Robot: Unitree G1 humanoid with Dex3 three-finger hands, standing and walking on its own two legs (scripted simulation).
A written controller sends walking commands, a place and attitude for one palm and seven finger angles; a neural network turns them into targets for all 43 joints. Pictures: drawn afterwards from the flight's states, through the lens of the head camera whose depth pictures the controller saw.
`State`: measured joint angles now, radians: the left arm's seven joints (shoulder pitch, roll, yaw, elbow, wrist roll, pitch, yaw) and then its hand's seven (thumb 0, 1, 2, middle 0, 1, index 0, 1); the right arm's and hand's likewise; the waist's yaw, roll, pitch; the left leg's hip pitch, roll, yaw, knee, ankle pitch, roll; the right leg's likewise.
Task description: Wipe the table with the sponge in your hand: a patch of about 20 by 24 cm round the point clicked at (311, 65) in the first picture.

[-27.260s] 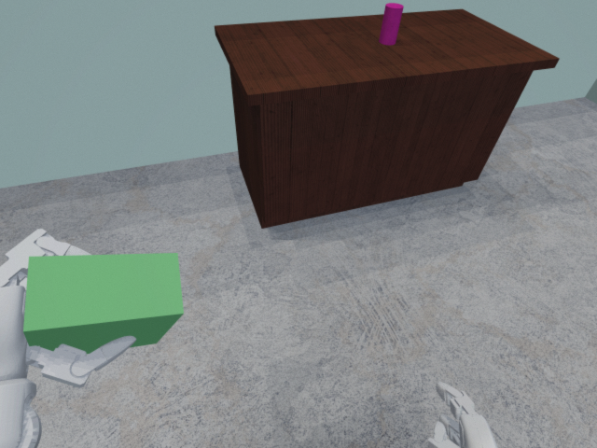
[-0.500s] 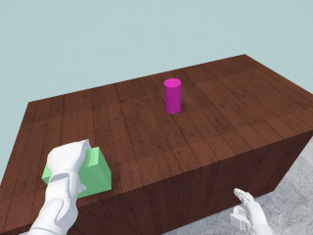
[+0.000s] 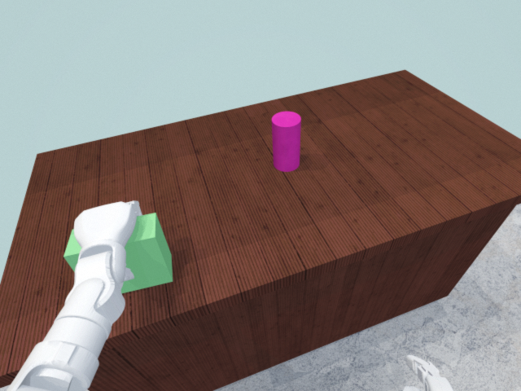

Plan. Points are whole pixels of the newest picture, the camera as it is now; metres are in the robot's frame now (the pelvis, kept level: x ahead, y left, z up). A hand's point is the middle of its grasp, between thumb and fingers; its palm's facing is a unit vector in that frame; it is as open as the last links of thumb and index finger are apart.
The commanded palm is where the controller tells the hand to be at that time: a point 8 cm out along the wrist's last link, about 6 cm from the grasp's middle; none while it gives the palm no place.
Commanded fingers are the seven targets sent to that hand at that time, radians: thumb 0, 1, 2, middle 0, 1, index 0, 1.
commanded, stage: wipe forward along the middle lane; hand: left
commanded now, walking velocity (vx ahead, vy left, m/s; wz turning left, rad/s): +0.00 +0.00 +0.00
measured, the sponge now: (128, 263) +0.32 +0.28 +0.01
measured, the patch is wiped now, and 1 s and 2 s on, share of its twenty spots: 1.00 1.00 1.00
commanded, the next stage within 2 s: slide back across to the first lane in 1.10 s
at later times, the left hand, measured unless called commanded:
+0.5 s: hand (120, 227) +0.36 +0.29 +0.05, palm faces -0.07 -0.01 -1.00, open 10.2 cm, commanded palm +0.35 +0.29 +0.08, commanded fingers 0.00 0.10 1.30 -1.20 -1.60 -1.20 -1.60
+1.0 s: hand (123, 205) +0.42 +0.31 +0.05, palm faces -0.12 +0.01 -0.99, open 10.2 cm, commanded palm +0.41 +0.31 +0.08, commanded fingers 0.00 0.10 1.30 -1.20 -1.60 -1.20 -1.60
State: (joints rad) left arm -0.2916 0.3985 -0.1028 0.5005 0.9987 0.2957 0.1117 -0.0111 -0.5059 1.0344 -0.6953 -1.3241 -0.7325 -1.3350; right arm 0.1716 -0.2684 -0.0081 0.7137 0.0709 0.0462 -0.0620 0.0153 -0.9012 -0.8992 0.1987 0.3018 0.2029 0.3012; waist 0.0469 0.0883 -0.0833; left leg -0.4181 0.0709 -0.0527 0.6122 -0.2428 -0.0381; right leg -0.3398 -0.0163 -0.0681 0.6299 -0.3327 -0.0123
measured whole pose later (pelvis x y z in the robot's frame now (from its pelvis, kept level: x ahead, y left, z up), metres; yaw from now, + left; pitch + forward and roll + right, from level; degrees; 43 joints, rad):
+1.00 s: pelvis -0.01 +0.01 -0.01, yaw -2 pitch +11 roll -2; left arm -0.72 0.53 0.00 1.03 1.05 0.18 0.17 0.01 -0.52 1.04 -0.72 -1.31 -0.75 -1.33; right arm 0.29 -0.28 -0.02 0.75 0.06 0.09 -0.04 0.01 -0.90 -0.90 0.20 0.30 0.20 0.30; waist -0.05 0.07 -0.12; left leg -0.64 0.08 -0.05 0.71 -0.26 -0.04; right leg -0.55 0.00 -0.05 0.68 -0.32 0.00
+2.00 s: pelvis +0.03 +0.04 +0.00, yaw -1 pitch +10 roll -3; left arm -0.54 0.62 0.12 0.83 1.07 0.10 0.08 0.00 -0.52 1.04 -0.71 -1.31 -0.74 -1.33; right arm 0.21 -0.27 -0.01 0.68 0.06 0.10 -0.03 0.01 -0.90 -0.90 0.20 0.30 0.20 0.30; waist -0.02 0.05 -0.10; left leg -0.56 0.05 -0.03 0.68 -0.30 -0.01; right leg -0.44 -0.03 -0.04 0.58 -0.32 0.03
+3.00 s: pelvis +0.03 +0.03 +0.00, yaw +0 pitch +4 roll -2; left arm -0.06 0.50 0.04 0.29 0.97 0.25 0.11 0.00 -0.50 1.04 -0.69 -1.33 -0.72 -1.35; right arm 0.16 -0.27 -0.01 0.65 0.06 0.08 -0.04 0.01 -0.90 -0.90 0.20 0.30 0.20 0.30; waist 0.04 0.09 -0.09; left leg -0.42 0.05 -0.05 0.64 -0.30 -0.02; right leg -0.30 -0.03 -0.05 0.57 -0.34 0.03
